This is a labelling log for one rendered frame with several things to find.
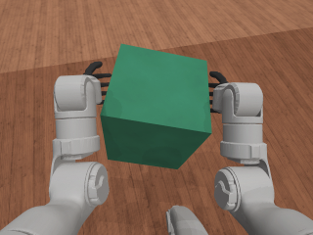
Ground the right robot thigh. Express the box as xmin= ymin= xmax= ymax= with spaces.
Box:
xmin=165 ymin=206 xmax=208 ymax=235

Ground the robot right hand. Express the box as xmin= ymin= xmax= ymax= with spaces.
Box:
xmin=208 ymin=70 xmax=229 ymax=114

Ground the right robot forearm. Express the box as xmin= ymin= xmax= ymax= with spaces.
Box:
xmin=212 ymin=82 xmax=275 ymax=199

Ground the left robot forearm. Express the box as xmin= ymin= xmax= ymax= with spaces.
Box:
xmin=49 ymin=74 xmax=103 ymax=198

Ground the left robot upper arm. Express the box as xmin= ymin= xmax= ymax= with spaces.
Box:
xmin=0 ymin=162 xmax=110 ymax=235

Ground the robot left hand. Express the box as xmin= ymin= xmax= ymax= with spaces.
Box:
xmin=83 ymin=61 xmax=112 ymax=105

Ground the right robot upper arm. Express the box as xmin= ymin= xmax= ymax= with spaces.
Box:
xmin=214 ymin=166 xmax=313 ymax=235

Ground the carton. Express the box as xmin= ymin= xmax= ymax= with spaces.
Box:
xmin=100 ymin=43 xmax=212 ymax=169

